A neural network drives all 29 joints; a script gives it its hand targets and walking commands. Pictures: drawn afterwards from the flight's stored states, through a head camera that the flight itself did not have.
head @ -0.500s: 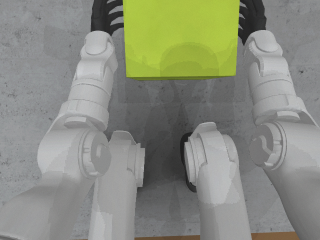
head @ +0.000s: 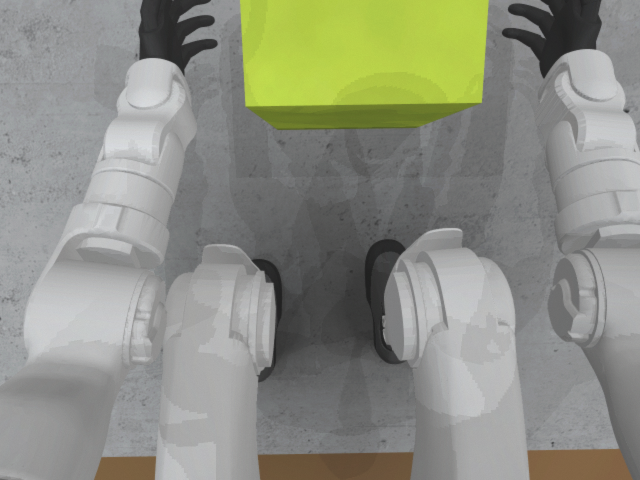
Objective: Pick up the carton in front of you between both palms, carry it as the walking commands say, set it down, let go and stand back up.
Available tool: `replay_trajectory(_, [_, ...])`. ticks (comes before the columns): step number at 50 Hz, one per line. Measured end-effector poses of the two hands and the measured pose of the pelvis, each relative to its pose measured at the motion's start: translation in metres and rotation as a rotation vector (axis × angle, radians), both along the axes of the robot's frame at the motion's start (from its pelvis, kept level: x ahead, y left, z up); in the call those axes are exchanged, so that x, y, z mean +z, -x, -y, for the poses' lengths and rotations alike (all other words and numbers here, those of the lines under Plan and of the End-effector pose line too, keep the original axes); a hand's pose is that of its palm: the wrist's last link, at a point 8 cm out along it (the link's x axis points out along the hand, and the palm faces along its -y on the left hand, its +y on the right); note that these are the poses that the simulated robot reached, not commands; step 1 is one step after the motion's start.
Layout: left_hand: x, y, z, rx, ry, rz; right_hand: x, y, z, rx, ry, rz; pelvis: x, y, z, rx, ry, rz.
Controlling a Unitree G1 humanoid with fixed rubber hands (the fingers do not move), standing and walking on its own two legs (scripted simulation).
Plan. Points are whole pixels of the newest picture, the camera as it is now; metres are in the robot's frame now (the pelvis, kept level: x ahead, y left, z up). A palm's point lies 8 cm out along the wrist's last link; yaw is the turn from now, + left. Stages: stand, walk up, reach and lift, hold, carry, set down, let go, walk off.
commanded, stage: set down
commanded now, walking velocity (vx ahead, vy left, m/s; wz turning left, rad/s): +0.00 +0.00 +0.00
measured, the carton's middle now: (353, 29) +0.55 -0.07 -0.24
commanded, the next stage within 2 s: let go in 0.96 s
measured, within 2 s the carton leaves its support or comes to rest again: neither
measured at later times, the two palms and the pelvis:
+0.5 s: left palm out of the picture +0.52 +0.12 +0.00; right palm out of the picture +0.49 -0.27 +0.01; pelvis +0.03 +0.00 +0.12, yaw -1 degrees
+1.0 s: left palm out of the picture +0.52 +0.12 +0.16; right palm out of the picture +0.49 -0.28 +0.16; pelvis +0.05 -0.01 +0.26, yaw -3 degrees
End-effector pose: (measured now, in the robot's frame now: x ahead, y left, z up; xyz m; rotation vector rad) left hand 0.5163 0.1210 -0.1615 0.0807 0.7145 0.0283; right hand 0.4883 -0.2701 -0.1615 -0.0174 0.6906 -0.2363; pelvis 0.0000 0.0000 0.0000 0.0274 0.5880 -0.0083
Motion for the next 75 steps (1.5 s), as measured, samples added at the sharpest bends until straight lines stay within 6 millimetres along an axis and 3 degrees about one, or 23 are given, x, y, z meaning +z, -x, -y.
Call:
replay_trajectory(6, [0.044, -0.014, 0.015, 0.019, 0.002, 0.078, 0.041, -0.010, -0.004, 0.015, -0.006, 0.049, 0.018, 0.000, 0.003, -0.019, -0.008, -0.012])
replay_trajectory(16, [0.125, -0.015, 0.012, 0.030, -0.011, 0.060, 0.124, -0.005, 0.004, 0.006, 0.001, 0.030, 0.081, -0.020, 0.005, -0.033, -0.019, -0.137])
replay_trajectory(27, [0.175, -0.005, 0.000, 0.030, -0.005, 0.080, 0.177, -0.002, 0.001, 0.032, 0.011, 0.046, 0.132, -0.029, 0.004, -0.030, -0.015, -0.201])
replay_trajectory(39, [0.260, -0.009, 0.005, 0.012, -0.011, 0.086, 0.262, -0.002, 0.016, 0.033, -0.004, 0.052, 0.199, -0.034, 0.002, -0.042, -0.010, -0.190])
replay_trajectory(52, [0.328, -0.002, -0.003, 0.012, -0.033, 0.068, 0.328, -0.002, 0.010, 0.060, 0.002, 0.037, 0.268, -0.053, 0.011, -0.055, -0.015, -0.166])
replay_trajectory(57, [0.348, 0.011, -0.006, -0.018, -0.070, 0.039, 0.346, 0.014, 0.012, 0.084, 0.039, -0.011, 0.293, -0.064, 0.015, -0.053, -0.009, -0.137])
replay_trajectory(68, [0.401, 0.078, -0.031, -0.066, -0.120, -0.054, 0.402, 0.083, 0.019, 0.109, 0.085, -0.100, 0.349, -0.101, 0.020, -0.059, 0.003, 0.029])
replay_trajectory(75, [0.437, 0.109, -0.053, -0.068, -0.108, -0.054, 0.439, 0.116, 0.006, 0.115, 0.078, -0.097, 0.373, -0.121, 0.017, -0.059, 0.016, 0.138])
